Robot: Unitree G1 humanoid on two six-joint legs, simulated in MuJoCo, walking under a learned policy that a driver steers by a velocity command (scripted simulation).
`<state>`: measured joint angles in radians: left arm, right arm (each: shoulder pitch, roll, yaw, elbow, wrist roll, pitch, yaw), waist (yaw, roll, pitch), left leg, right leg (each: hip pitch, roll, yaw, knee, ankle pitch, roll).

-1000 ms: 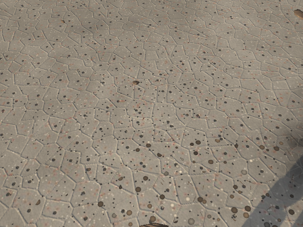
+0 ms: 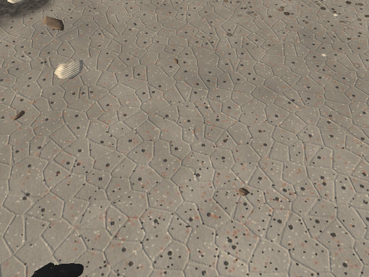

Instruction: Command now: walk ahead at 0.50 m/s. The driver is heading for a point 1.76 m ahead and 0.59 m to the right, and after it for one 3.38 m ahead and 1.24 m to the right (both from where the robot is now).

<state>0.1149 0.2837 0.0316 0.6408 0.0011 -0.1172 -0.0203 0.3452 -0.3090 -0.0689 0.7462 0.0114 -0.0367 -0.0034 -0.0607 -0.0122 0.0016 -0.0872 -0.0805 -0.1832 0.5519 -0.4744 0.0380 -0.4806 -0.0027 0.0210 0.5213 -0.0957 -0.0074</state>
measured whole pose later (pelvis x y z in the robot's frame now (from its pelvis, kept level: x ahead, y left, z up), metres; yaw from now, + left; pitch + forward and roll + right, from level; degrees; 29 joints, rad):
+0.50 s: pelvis +0.26 -0.01 +0.01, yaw -13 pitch +2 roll +1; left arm 0.43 0.30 0.07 0.76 -0.03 -0.03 0.02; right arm 0.02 -0.26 -0.03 0.65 0.00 -0.12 0.01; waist 0.09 -0.02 0.00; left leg -0.40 -0.04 -0.05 0.47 -0.10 0.01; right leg -0.13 0.08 0.23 0.63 -0.46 -0.04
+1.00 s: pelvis +0.49 -0.12 -0.01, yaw -31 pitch +2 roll +2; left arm 0.06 0.29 0.05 0.56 -0.02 -0.03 -0.05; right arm 0.35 -0.32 -0.07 0.85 0.01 -0.05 -0.01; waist -0.07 -0.02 0.06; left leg 0.01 0.08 0.19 0.62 -0.48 -0.04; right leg -0.53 0.00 -0.04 0.62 -0.11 -0.09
